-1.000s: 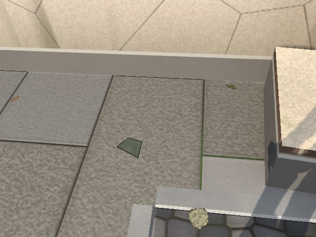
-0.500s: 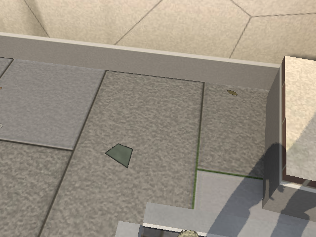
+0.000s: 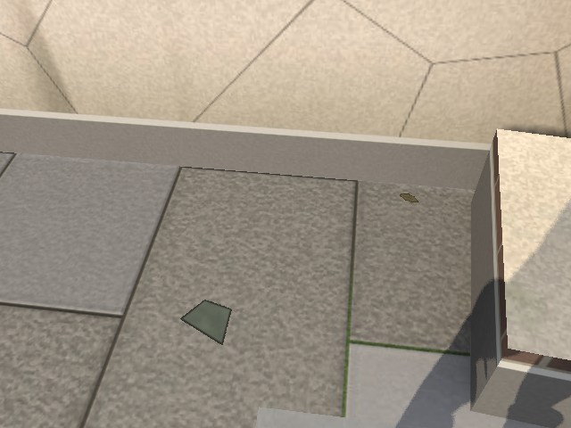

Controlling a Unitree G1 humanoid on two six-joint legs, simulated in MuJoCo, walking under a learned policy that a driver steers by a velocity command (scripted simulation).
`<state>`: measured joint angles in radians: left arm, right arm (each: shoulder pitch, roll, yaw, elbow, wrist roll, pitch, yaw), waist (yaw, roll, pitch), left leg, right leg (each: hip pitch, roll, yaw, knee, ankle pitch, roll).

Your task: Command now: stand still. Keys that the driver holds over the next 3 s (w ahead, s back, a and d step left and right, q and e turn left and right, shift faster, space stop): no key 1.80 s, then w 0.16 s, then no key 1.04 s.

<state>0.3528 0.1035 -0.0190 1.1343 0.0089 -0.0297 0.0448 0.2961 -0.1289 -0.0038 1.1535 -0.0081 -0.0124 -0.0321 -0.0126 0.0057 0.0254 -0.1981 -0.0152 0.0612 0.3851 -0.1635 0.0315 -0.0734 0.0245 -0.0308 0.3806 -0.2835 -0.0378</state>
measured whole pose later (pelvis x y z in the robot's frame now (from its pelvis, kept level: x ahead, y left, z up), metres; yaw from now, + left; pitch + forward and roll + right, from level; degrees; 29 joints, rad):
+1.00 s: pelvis +0.02 -0.02 +0.00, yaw +0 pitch -1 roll +1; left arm 0.40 0.10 -0.02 1.14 0.01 -0.03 0.05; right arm 0.31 -0.11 0.01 1.19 0.00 0.00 -0.04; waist -0.01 0.00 0.03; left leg -0.18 0.02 0.04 0.42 -0.21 -0.01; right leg -0.04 0.06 -0.04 0.36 -0.31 -0.07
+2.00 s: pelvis +0.04 -0.02 -0.01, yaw +0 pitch +0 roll +0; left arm 0.50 0.13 0.01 1.14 0.02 -0.04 0.04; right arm 0.35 -0.12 -0.01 1.13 -0.03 -0.01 -0.01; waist 0.03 -0.01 0.00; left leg -0.34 0.03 0.08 0.76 -0.42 0.04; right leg -0.01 0.06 -0.04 0.35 -0.34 -0.08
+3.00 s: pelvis +0.16 +0.02 +0.00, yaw +0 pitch -2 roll +0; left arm 0.34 0.10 -0.02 1.16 0.01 -0.03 0.04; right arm 0.34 -0.11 0.00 1.14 -0.01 -0.03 -0.04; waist 0.00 0.00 0.05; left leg -0.11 -0.02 0.09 0.38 -0.25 0.05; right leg -0.09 -0.01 -0.05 0.38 -0.27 -0.01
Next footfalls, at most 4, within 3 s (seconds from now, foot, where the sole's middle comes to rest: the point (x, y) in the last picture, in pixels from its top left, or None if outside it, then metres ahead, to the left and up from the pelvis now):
2.14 left None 0.17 0.11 -0.78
2.44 right None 0.16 -0.09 -0.78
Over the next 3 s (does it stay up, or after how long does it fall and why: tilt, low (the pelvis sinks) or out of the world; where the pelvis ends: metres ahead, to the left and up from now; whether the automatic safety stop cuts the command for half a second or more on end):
stays up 0.16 0.02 0.00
